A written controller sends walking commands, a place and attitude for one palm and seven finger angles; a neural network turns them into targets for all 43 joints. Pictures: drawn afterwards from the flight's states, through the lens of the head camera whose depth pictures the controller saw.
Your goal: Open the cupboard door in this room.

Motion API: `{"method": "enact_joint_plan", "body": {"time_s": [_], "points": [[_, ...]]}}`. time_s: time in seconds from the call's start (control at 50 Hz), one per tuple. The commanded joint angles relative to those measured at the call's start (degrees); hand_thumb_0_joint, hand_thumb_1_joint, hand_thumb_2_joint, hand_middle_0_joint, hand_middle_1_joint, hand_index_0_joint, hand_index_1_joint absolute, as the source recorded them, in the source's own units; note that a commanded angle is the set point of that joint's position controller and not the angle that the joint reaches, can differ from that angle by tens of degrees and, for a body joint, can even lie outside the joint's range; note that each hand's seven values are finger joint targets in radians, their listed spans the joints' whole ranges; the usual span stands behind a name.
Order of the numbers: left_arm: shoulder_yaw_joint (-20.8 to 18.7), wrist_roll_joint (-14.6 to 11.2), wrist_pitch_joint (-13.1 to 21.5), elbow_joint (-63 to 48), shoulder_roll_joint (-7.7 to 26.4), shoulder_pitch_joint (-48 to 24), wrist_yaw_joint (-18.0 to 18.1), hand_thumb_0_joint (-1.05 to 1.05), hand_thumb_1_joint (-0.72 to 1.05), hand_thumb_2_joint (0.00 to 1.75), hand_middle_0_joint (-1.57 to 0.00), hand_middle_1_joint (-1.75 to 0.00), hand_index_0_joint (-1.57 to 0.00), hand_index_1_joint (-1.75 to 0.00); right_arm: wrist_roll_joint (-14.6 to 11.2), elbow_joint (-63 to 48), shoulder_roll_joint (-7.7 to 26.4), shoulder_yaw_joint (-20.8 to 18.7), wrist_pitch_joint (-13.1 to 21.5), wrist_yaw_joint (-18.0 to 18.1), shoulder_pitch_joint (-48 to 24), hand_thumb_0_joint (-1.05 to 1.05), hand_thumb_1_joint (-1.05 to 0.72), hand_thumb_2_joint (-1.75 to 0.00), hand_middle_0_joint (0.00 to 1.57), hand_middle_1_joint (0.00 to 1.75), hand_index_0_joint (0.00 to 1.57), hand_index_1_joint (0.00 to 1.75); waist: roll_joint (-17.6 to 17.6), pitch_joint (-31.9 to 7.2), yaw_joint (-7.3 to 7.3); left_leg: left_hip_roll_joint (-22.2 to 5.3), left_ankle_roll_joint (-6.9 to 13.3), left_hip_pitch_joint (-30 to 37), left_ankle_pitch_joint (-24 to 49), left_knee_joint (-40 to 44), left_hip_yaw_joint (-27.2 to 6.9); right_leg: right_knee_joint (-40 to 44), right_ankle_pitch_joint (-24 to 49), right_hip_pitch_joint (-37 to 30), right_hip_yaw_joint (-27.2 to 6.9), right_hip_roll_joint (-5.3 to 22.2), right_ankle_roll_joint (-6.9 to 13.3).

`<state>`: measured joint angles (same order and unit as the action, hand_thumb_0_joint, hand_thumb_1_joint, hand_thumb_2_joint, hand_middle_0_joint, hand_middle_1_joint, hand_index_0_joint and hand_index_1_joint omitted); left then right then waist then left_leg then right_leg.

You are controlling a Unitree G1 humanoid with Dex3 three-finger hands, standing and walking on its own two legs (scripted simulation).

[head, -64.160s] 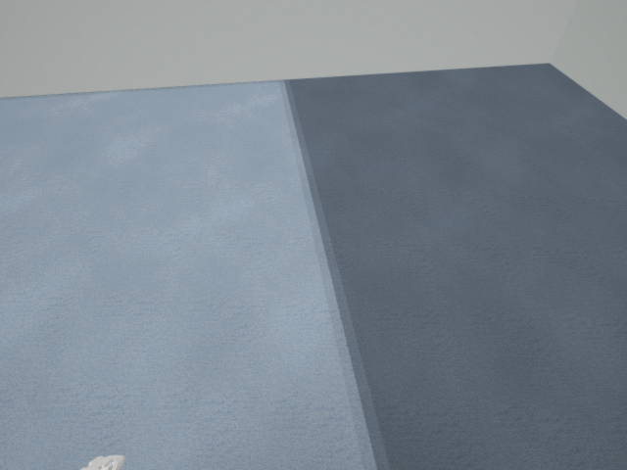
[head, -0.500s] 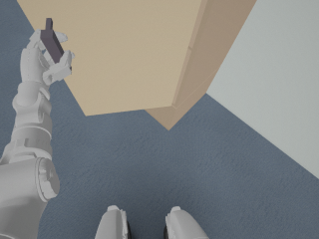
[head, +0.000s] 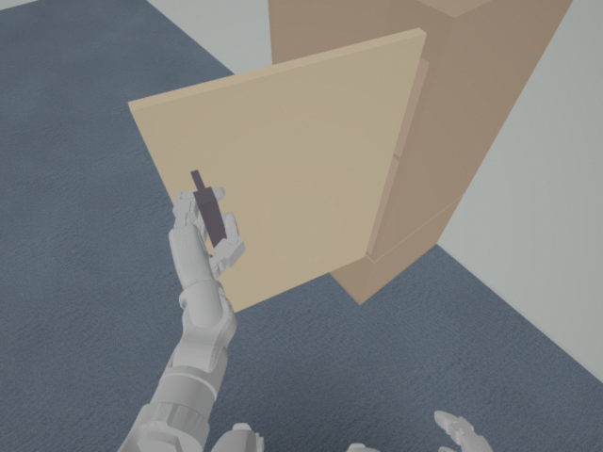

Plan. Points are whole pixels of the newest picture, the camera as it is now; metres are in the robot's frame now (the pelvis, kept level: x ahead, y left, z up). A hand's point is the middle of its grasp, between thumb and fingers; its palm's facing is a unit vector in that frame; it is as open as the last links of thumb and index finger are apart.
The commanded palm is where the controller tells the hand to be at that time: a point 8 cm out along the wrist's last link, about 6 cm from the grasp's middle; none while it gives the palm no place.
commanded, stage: pull the door open along its arc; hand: left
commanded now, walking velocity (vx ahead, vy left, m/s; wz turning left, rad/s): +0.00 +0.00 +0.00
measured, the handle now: (209, 212) +0.44 +0.14 +0.05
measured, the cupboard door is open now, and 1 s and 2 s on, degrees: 77 92 94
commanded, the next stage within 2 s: open thumb and fingers to let go in 0.26 s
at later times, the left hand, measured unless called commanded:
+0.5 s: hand (278, 282) +0.32 +0.04 +0.05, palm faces +0.33 -0.94 -0.03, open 6.4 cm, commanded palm +0.28 +0.08 +0.05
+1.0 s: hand (276, 280) +0.33 +0.04 +0.05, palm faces +0.30 -0.95 -0.02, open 13.9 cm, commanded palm +0.28 +0.09 +0.05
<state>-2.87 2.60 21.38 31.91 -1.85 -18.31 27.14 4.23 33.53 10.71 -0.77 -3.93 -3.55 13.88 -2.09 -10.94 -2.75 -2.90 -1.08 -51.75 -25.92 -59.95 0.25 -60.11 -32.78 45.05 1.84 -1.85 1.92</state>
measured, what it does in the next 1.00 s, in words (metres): stands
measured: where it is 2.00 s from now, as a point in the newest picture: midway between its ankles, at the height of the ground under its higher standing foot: outside the picture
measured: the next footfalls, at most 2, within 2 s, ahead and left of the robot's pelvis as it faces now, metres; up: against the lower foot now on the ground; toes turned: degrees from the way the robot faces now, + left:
none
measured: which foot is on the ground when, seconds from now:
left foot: down 0.00-1.00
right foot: down 0.00-1.00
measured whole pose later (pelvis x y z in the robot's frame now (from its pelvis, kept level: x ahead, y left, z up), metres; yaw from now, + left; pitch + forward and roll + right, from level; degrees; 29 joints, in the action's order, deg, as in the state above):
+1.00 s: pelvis -0.01 -0.02 +0.00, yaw +2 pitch +15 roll +1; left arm 9.4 5.1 20.9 26.2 -7.5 -9.6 31.9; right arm 4.8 36.4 10.7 -1.3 -2.1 -1.5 12.8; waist -2.4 -9.8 -1.1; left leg -1.7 -2.2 -50.4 -24.1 -59.2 -1.1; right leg -61.6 -32.9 44.0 3.3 -0.9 3.1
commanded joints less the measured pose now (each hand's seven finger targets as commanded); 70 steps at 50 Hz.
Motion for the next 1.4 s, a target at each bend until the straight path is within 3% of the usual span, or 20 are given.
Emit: {"method": "enact_joint_plan", "body": {"time_s": [0.0,0.12,0.28,0.32,0.34,0.42,0.48,0.54,0.74,0.8,0.86,1.02,1.14,1.26,1.28,1.3,1.32,1.34,1.36,1.38], "points": [[2.9,0.13,5.46,-14.64,1.34,-9.53,0.54,0.0,0.9,0.9,-0.4,-1.35,-0.4,-1.35,-0.24,-5.26,6.87,-2.7,2.39,0.99,1.83,0.0,-0.9,-0.9,0.2,0.3,0.2,0.3,3.88,-16.14,0.02,2.74,1.69,16.79,18.6,4.93,0.84,9.66,32.3,-8.97,-0.62,0.15,-1.35],[8.25,0.98,5.53,-17.51,-3.05,-2.33,2.14,0.0,0.9,0.9,-0.4,-1.35,-0.4,-1.35,-0.07,-5.85,6.12,-2.56,3.57,0.76,-0.23,0.0,-0.9,-0.9,0.2,0.3,0.2,0.3,7.29,-14.42,0.28,3.01,1.87,15.4,16.36,5.2,0.43,10.61,32.51,-10.39,-1.61,1.18,-1.8],[16.24,4.37,3.54,-23.16,-9.64,5.92,3.55,0.0,0.9,0.9,-0.4,-1.35,-0.4,-1.35,0.08,-7.26,4.8,-2.33,5.15,0.74,-2.95,0.0,-0.9,-0.9,0.2,0.3,0.2,0.3,6.9,-13.41,0.68,3.24,1.72,15.36,14.77,5.08,0.36,11.03,31.95,-10.3,-2.18,2.37,-1.73],[15.14,4.93,3.02,-22.38,-7.87,1.85,4.26,0.0,0.9,0.9,-0.4,-1.35,-0.4,-1.35,0.09,-6.46,4.95,-2.01,5.21,1.27,-2.9,0.0,-0.9,-0.9,0.2,0.3,0.2,0.3,8.24,-11.56,-0.28,3.19,1.88,14.16,13.0,4.43,-0.07,11.74,29.28,-8.48,-2.84,2.62,-1.96],[13.28,4.36,3.15,-21.53,-5.86,-4.06,5.01,0.0,0.9,0.9,-0.4,-1.35,-0.4,-1.35,0.11,-5.56,5.16,-1.84,5.05,1.74,-3.66,0.0,-0.9,-0.9,0.2,0.3,0.2,0.3,8.26,-10.17,-1.09,3.25,1.89,13.1,10.9,4.11,-0.3,12.55,26.04,-7.04,-3.58,3.1,-2.25],[11.67,3.88,3.71,-18.85,-5.0,-6.43,5.34,0.0,0.62,0.78,-0.38,-1.32,-0.38,-1.32,0.38,-4.68,4.86,-1.76,4.93,2.68,-4.77,0.0,-0.9,-0.9,0.2,0.3,0.2,0.3,8.05,-11.53,-0.43,3.56,1.94,12.1,9.6,3.73,-0.58,13.19,22.93,-7.3,-5.24,3.58,-2.33],[11.29,2.77,3.55,-17.82,-5.96,-4.89,4.74,0.0,0.41,0.69,-0.36,-1.3,-0.36,-1.3,0.37,-4.84,4.59,-1.88,4.93,2.59,-4.71,0.0,-0.9,-0.9,0.2,0.3,0.2,0.3,7.82,-14.66,0.5,3.67,1.78,12.74,11.66,3.84,-0.42,12.02,28.31,-9.63,-4.8,3.72,-2.53],[10.8,1.89,3.64,-16.92,-5.58,-5.97,3.98,0.0,0.2,0.6,-0.35,-1.27,-0.35,-1.27,0.32,-4.58,4.81,-1.86,4.74,2.59,-4.35,0.0,-0.9,-0.9,0.2,0.3,0.2,0.3,10.12,-13.94,-0.22,3.64,1.78,12.05,11.7,3.58,-0.53,12.24,30.26,-9.88,-4.98,4.02,-3.14],[12.62,3.45,4.14,-17.07,-7.46,-7.2,4.67,0.0,-0.5,0.3,-0.3,-1.2,-0.3,-1.2,0.52,-5.08,4.86,-2.21,4.74,2.08,-3.61,0.0,-0.9,-0.9,0.2,0.3,0.2,0.3,7.89,-14.84,-0.01,3.47,1.94,13.32,13.06,3.36,-0.43,10.43,28.8,-7.51,-2.98,2.88,-2.17],[12.84,4.06,3.88,-16.71,-7.39,-8.87,5.04,0.0,-0.5,0.3,-0.29,-1.15,-0.29,-1.15,0.45,-4.57,4.83,-2.2,4.55,2.27,-3.6,0.0,-0.9,-0.9,0.2,0.3,0.2,0.3,8.08,-14.46,-0.62,3.38,2.02,13.6,12.56,3.47,-0.36,10.71,27.33,-6.8,-2.83,2.8,-2.12],[12.77,3.83,3.4,-17.44,-7.64,-6.41,5.14,0.0,-0.5,0.3,-0.27,-1.0,-0.27,-1.0,0.54,-4.9,4.84,-2.28,4.55,2.2,-3.2,0.0,-0.9,-0.9,0.2,0.3,0.2,0.3,7.34,-15.91,0.26,3.4,1.96,14.3,13.81,3.64,-0.21,10.22,28.23,-7.69,-2.22,2.47,-1.78],[11.2,2.78,2.6,-17.33,-6.9,-3.39,5.61,0.0,-0.5,0.3,-0.2,-0.6,-0.2,-0.6,0.33,-5.37,4.85,-1.93,4.66,2.24,-3.59,0.0,-0.9,-0.9,0.2,0.3,0.2,0.3,7.55,-13.85,1.35,3.3,1.74,13.91,13.13,4.77,-0.24,10.79,25.09,-8.03,-1.5,1.74,-1.22],[12.16,3.27,2.47,-16.52,-8.57,-6.01,6.63,0.0,-0.5,0.3,-0.15,-0.3,-0.15,-0.3,0.41,-5.26,4.65,-1.79,4.9,2.1,-4.45,0.0,-0.9,-0.9,0.2,0.3,0.2,0.3,6.61,-12.7,0.69,3.03,1.7,14.54,12.14,4.64,-0.29,10.35,20.89,-5.05,-0.48,1.22,-0.85],[11.94,2.84,1.89,-16.32,-8.71,-7.51,7.18,0.0,-0.5,0.3,-0.15,-0.3,-0.15,-0.3,0.4,-5.28,4.71,-1.7,4.99,2.17,-5.08,0.0,-0.9,-0.9,0.2,0.3,0.2,0.3,6.63,-13.16,0.72,3.02,1.63,14.81,11.62,4.66,-0.37,10.27,19.23,-4.45,-0.2,1.07,-0.76],[24.12,9.68,3.73,-16.82,-2.69,-5.61,-5.71,0.0,-0.5,0.3,-0.15,-0.3,-0.15,-0.3,-0.22,-4.38,6.82,-1.64,3.98,2.12,-1.32,0.0,-0.9,-0.9,0.2,0.3,0.2,0.3,9.76,-10.45,-4.65,3.29,2.83,15.07,11.58,3.65,-0.56,9.68,23.58,-2.64,-1.65,1.13,-0.89],[19.27,7.14,6.38,-19.67,1.79,-9.47,-12.73,0.0,-0.5,0.3,-0.15,-0.3,-0.15,-0.3,-0.85,-5.97,6.65,-2.07,3.84,2.56,-1.12,0.0,-0.9,-0.9,0.2,0.3,0.2,0.3,8.26,-13.06,-3.28,3.56,3.23,14.51,12.25,2.93,-0.71,9.12,25.83,-3.85,-2.06,1.84,-0.68],[18.83,5.45,7.83,-22.24,3.87,-9.61,-18.32,0.0,-0.5,0.3,-0.15,-0.3,-0.15,-0.3,-1.23,-6.57,7.09,-2.14,3.72,3.01,-1.09,0.0,-0.9,-0.9,0.2,0.3,0.2,0.3,4.59,-16.09,-2.6,3.67,3.29,16.09,13.48,2.54,-0.49,8.11,27.73,-5.22,-2.86,1.88,-0.4],[18.76,3.04,8.22,-22.74,4.74,-8.48,-23.73,0.0,-0.5,0.3,-0.15,-0.3,-0.15,-0.3,-2.07,-7.41,7.14,-2.05,3.64,3.32,-1.35,0.0,-0.9,-0.9,0.2,0.3,0.2,0.3,3.3,-17.05,-2.15,3.78,3.15,17.85,13.79,2.75,-0.49,8.32,27.74,-5.3,-2.91,1.88,-0.31],[19.0,-0.48,7.74,-22.7,3.19,-7.0,-27.49,0.0,-0.5,0.3,-0.15,-0.3,-0.15,-0.3,-2.88,-8.34,7.08,-1.76,3.72,3.48,-1.55,0.0,-0.9,-0.9,0.2,0.3,0.2,0.3,1.28,-16.77,-1.97,3.61,2.9,19.71,13.37,3.5,-0.82,8.62,25.76,-4.67,-2.14,1.64,-0.12],[18.87,-4.63,6.59,-21.98,0.8,-5.74,-29.63,0.0,-0.5,0.3,-0.15,-0.3,-0.15,-0.3,-3.74,-8.96,6.98,-1.51,3.96,3.66,-2.03,0.0,-0.9,-0.9,0.2,0.3,0.2,0.3,2.26,-14.81,-2.04,3.31,2.76,20.69,12.26,4.27,-1.07,9.67,23.28,-3.61,-1.35,1.24,-0.26]]}}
